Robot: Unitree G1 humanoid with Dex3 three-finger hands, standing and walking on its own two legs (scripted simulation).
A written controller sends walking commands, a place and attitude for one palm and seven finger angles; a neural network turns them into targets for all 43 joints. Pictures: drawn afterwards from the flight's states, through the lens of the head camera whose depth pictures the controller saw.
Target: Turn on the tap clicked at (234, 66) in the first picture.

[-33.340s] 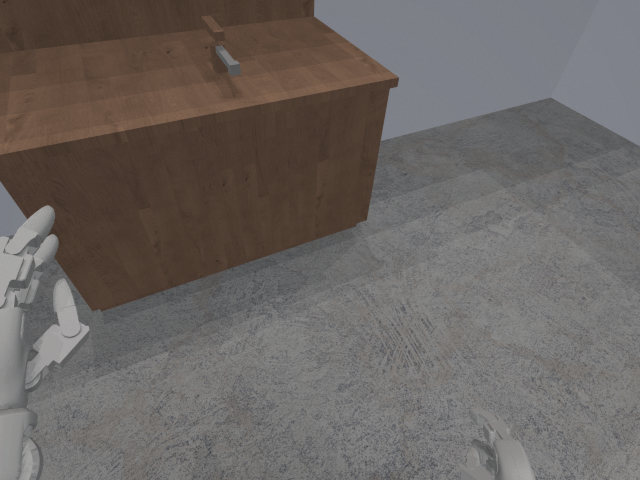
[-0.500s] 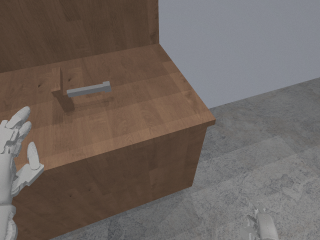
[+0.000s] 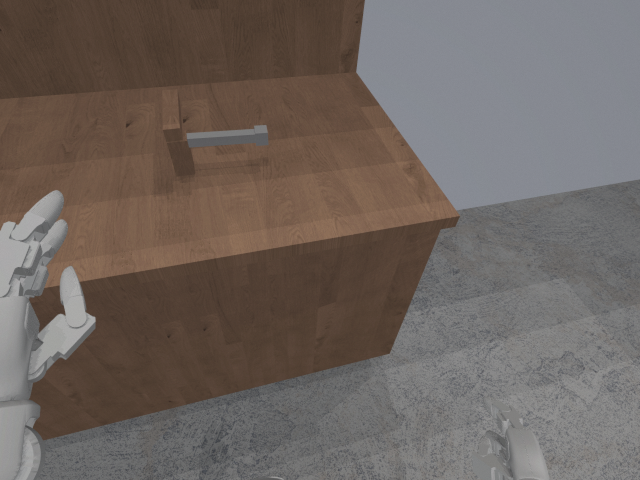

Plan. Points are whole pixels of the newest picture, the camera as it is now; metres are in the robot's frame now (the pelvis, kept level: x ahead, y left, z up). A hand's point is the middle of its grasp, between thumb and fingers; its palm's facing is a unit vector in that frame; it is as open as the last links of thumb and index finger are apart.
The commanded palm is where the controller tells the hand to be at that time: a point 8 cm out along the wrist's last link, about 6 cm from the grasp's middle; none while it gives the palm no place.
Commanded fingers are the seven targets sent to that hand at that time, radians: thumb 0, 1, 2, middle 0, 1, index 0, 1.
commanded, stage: step back with the hand held close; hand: left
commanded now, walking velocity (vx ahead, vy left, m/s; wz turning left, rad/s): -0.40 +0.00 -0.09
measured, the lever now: (261, 135) +0.70 +0.18 +0.04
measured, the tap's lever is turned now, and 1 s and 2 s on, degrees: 86 86 86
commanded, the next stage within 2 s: stop stepping back and stand still in 0.26 s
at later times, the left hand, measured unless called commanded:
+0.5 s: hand (67, 393) +0.14 +0.21 +0.19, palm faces +0.21 -0.91 -0.35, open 7.5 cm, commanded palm +0.09 +0.26 +0.19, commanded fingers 0.00 0.90 0.90 -0.20 -0.30 -0.20 -0.30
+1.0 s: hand out of the picture +0.06 +0.24 +0.17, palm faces +0.32 -0.88 -0.35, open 7.5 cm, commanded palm +0.00 +0.28 +0.19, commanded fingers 0.00 0.90 0.90 -0.20 -0.30 -0.20 -0.30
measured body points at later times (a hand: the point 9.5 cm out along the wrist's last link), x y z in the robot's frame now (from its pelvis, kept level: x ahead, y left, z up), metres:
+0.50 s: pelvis -0.11 +0.01 +0.00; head -0.13 +0.03 +0.45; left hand +0.12 +0.26 +0.21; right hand +0.02 -0.24 -0.07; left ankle +0.01 +0.07 -0.73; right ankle -0.22 -0.09 -0.71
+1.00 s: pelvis -0.19 +0.03 +0.00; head -0.22 +0.03 +0.45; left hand +0.04 +0.29 +0.19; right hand -0.09 -0.21 -0.09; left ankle -0.17 +0.17 -0.73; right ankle -0.17 -0.06 -0.71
